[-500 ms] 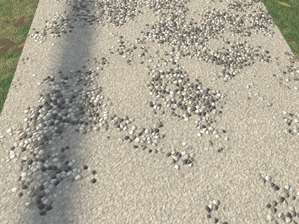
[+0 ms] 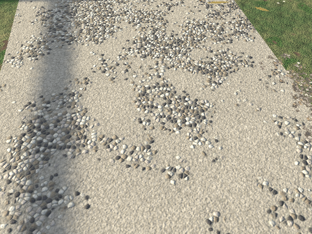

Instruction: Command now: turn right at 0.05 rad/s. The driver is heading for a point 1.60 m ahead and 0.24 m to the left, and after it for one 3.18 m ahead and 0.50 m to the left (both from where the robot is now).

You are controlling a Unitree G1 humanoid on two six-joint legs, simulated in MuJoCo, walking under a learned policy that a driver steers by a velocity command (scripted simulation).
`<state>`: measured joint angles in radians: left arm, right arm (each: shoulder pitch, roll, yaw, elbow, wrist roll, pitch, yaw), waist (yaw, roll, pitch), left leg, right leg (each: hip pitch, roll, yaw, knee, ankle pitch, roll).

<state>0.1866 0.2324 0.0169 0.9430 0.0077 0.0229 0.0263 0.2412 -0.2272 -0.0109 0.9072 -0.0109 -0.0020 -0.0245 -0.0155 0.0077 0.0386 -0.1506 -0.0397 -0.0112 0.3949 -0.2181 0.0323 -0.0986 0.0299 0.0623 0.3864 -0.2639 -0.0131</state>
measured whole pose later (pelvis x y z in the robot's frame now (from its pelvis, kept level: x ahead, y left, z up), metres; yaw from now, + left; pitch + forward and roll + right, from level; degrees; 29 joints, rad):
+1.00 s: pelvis +0.13 +0.03 +0.00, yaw +0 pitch +1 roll -1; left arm 0.12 0.22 0.03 1.00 0.02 -0.04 -0.02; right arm 0.49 -0.14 0.01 1.12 -0.02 -0.09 -0.01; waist -0.03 -0.03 0.04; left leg 0.04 -0.06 0.05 0.23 -0.28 0.08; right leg -0.58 -0.03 -0.06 0.90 -0.18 -0.04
